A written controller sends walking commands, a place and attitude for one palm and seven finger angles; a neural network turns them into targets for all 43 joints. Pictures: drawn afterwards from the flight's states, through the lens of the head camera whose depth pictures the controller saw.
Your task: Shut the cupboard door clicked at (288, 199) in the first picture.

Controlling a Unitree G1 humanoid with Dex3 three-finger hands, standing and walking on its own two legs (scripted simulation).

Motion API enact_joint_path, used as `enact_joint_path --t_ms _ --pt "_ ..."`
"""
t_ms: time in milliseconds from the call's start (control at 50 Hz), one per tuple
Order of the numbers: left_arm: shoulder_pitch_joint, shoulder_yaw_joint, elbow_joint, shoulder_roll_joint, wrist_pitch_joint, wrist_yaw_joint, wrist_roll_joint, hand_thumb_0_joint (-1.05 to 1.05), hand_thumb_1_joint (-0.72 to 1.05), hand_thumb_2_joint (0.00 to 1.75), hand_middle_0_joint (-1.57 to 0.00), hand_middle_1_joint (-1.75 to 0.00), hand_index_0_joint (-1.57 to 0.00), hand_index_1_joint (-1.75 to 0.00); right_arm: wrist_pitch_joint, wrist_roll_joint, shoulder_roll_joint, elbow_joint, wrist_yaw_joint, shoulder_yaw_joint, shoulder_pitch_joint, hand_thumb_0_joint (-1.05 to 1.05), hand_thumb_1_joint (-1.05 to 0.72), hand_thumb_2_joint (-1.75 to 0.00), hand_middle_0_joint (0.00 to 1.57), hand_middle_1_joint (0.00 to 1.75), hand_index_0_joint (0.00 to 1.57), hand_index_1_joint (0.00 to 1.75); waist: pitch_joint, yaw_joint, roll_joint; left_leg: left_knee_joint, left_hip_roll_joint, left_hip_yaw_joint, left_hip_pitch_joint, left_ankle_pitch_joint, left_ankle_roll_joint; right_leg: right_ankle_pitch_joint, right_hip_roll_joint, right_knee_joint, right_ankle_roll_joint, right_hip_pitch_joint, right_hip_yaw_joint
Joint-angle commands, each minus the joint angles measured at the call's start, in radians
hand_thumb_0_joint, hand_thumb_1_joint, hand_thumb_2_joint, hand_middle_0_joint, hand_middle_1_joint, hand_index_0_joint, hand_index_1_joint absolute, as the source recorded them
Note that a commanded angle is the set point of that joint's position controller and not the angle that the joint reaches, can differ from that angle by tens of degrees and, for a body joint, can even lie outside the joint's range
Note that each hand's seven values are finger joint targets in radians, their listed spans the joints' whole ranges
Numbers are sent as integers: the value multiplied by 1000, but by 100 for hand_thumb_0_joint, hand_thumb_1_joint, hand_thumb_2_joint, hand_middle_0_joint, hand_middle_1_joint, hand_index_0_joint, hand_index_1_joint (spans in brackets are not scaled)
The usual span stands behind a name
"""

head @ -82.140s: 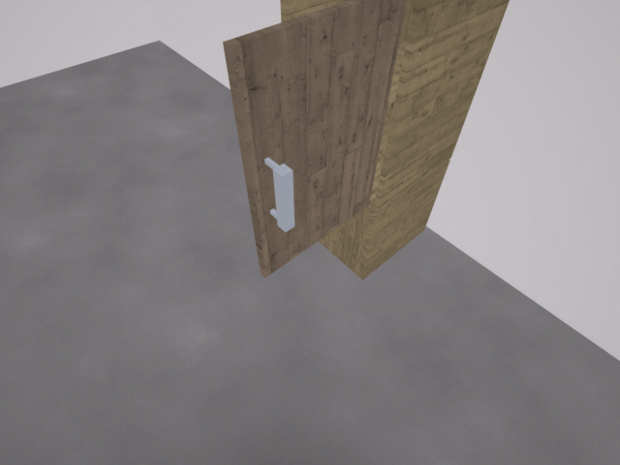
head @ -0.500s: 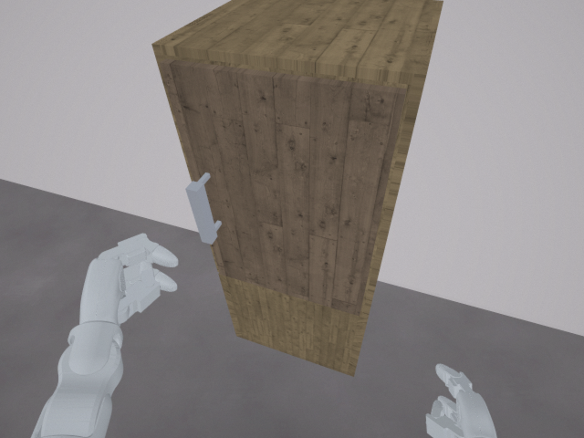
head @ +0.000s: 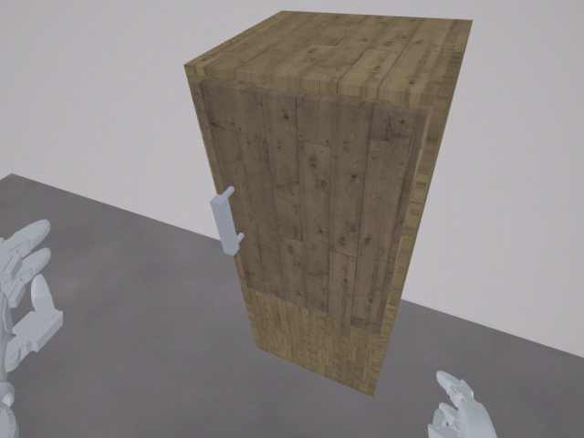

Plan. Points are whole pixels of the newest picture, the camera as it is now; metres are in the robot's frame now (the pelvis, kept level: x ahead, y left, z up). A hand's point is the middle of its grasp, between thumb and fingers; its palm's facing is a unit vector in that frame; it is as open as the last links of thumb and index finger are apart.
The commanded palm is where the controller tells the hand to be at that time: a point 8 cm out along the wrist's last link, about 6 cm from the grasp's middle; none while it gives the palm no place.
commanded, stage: draw the hand back to the body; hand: left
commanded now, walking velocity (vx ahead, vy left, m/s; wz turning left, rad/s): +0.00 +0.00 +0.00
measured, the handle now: (230, 220) +0.57 +0.23 -0.05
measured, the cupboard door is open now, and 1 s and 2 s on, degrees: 0 0 0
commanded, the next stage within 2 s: step back with the hand held close in 0.28 s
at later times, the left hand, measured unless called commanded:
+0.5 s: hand (82, 308) +0.19 +0.26 +0.16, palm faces +0.44 -0.78 -0.44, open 7.4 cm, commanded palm +0.14 +0.29 +0.18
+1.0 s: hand (20, 357) +0.14 +0.29 +0.16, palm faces +0.41 -0.77 -0.48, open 7.4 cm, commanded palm +0.08 +0.32 +0.18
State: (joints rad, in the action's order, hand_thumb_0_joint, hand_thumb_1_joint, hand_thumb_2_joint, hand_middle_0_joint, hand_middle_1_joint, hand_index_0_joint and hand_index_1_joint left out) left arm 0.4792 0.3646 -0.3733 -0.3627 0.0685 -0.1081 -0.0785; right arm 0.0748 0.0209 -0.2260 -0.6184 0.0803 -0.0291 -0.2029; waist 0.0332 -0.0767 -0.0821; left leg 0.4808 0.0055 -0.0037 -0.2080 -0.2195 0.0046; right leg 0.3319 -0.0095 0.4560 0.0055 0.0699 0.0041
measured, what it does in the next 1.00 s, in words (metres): shifts its weight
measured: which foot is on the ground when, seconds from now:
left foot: down 0.00-1.00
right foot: down 0.00-1.00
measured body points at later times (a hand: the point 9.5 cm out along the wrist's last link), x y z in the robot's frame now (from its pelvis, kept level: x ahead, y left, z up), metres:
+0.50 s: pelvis +0.00 -0.01 +0.00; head -0.02 -0.04 +0.45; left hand +0.16 +0.30 +0.19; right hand +0.19 -0.24 -0.09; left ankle +0.03 +0.12 -0.74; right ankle -0.05 -0.12 -0.74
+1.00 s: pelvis -0.06 +0.02 +0.00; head -0.06 +0.02 +0.45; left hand +0.11 +0.33 +0.18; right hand +0.11 -0.22 -0.08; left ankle +0.03 +0.12 -0.74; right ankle -0.05 -0.12 -0.74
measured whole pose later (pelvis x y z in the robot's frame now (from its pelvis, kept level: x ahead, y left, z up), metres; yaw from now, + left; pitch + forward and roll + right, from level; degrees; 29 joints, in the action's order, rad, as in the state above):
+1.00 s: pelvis -0.06 +0.02 +0.00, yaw +0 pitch +0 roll -2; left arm 0.55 0.41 -0.43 -0.42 0.18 -0.14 -0.05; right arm 0.00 0.02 -0.23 -0.56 0.10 -0.01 -0.21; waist 0.02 0.00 -0.04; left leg 0.52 0.00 0.00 -0.39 -0.14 0.04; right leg 0.25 -0.01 0.50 0.03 0.25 0.00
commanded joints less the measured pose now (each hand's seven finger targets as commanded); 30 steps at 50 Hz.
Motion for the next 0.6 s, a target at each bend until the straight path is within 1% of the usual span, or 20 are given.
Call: enact_joint_path --t_ms 0,40,80,120,140,160,220,240,280,300,360,380,400,420,440,460,480,500,540,580 --pt "-158 70 -149 -158 49 -9 -2 0 90 90 -20 -30 -20 -30 54 3 -101 170 12 39 150 0 -90 -90 20 30 20 30 8 29 75 -71 -15 12 122 90 32 -166 8 -101 -2 170 31" --pt "-169 84 -179 -181 55 -13 4 0 90 90 -20 -30 -20 -30 63 0 -102 165 15 40 155 0 -90 -90 20 30 20 30 33 22 26 -66 -13 13 135 106 33 -180 8 -103 -6 157 25" --pt "-160 92 -192 -189 59 -17 2 0 90 90 -20 -30 -20 -30 67 -1 -94 167 18 35 161 0 -90 -90 20 30 20 30 52 15 47 -62 -8 16 131 118 35 -200 3 -91 -6 136 26" --pt "-158 103 -221 -201 65 -18 3 0 90 90 -20 -30 -20 -30 72 0 -89 169 18 35 165 0 -90 -90 20 30 20 30 54 11 12 -57 -7 21 134 130 33 -216 2 -90 -7 134 24" --pt "-149 124 -219 -221 66 -19 3 0 90 90 -20 -30 -20 -30 77 -2 -92 162 19 35 165 0 -90 -90 20 30 20 30 44 8 15 -52 -8 20 130 144 32 -233 5 -101 -9 135 21" --pt "-136 113 -217 -203 66 -18 1 0 90 90 -20 -30 -20 -30 77 -1 -86 164 19 32 162 0 -90 -90 20 30 20 30 51 9 3 -56 -7 22 128 145 30 -234 0 -89 -9 122 24" --pt "-117 115 -207 -196 66 -17 -2 0 90 90 -20 -30 -20 -30 76 0 -82 164 17 33 160 0 -90 -90 20 30 20 30 31 10 -4 -54 -8 28 127 152 28 -248 4 -91 -7 136 23" --pt "-110 123 -197 -199 65 -14 -3 0 90 90 -20 -30 -20 -30 80 0 -86 160 16 36 161 0 -90 -90 20 30 20 30 13 9 17 -51 -11 26 125 160 27 -255 10 -108 -7 146 22" --pt "-116 104 -188 -180 64 -10 -7 0 90 90 -20 -30 -20 -30 72 2 -84 166 16 34 158 0 -90 -90 20 30 20 30 2 15 26 -60 -13 26 119 145 26 -235 7 -100 -5 146 25" --pt "-103 113 -174 -183 63 -10 -7 0 90 90 -20 -30 -20 -30 71 0 -85 166 16 36 155 0 -90 -90 20 30 20 30 10 13 44 -58 -14 29 120 149 28 -244 6 -96 -3 140 26" --pt "-97 100 -183 -172 60 -5 -8 0 90 90 -20 -30 -20 -30 66 2 -86 168 14 39 151 0 -90 -90 20 30 20 30 30 15 23 -58 -14 35 132 175 30 -278 3 -92 -1 125 22" --pt "-100 107 -187 -180 61 -6 -8 0 90 90 -20 -30 -20 -30 65 0 -87 169 14 40 151 0 -90 -90 20 30 20 30 43 13 47 -55 -13 31 133 183 31 -287 5 -88 -1 122 26" --pt "-185 190 -227 -280 102 -13 6 0 90 90 -20 -30 -20 -30 42 2 -114 178 10 50 132 0 -90 -90 20 30 20 30 -4 53 46 25 -35 19 80 153 47 -338 -59 -147 0 201 -43" --pt "-119 157 -156 -242 110 -10 6 0 90 90 -20 -30 -20 -30 29 -4 -105 157 11 49 137 0 -90 -90 20 30 20 30 0 62 86 61 -28 15 67 147 45 -378 -88 -153 -7 208 -53" --pt "-112 162 -168 -252 120 -9 9 0 90 90 -20 -30 -20 -30 19 -6 -108 161 12 56 139 0 -90 -90 20 30 20 30 0 61 96 74 -21 19 61 157 41 -456 -99 -152 -6 213 -64" --pt "-87 140 -170 -228 128 -7 10 0 90 90 -20 -30 -20 -30 9 -5 -102 161 11 56 137 0 -90 -90 20 30 20 30 30 66 87 72 -30 15 45 189 39 -491 -107 -115 -8 178 -45" --pt "-63 140 -170 -221 132 -8 9 0 90 90 -20 -30 -20 -30 0 -3 -107 167 11 61 130 0 -90 -90 20 30 20 30 59 66 74 61 -37 11 50 236 37 -503 -100 -87 -8 158 -35" --pt "-36 147 -181 -224 133 -10 8 0 90 90 -20 -30 -20 -30 -8 -3 -110 174 12 64 128 0 -90 -90 20 30 20 30 94 65 41 46 -43 8 70 291 39 -508 -89 -65 -5 146 -28" --pt "-18 170 -211 -247 135 -15 4 0 90 90 -20 -30 -20 -30 -21 -3 -118 186 18 69 131 0 -90 -90 20 30 20 30 120 63 9 27 -51 3 99 386 39 -503 -64 -50 4 147 -10" --pt "-5 166 -224 -244 131 -20 2 0 90 90 -20 -30 -20 -30 -40 -1 -118 199 21 68 123 0 -90 -90 20 30 20 30 143 65 25 11 -65 -13 91 458 37 -489 -45 -18 4 122 8"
